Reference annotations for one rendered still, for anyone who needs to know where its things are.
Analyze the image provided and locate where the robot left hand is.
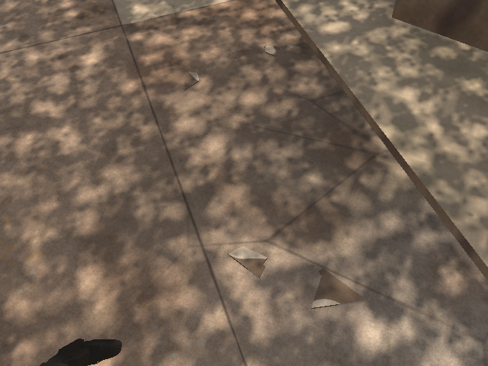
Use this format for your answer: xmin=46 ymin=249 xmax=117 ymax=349
xmin=40 ymin=339 xmax=122 ymax=366

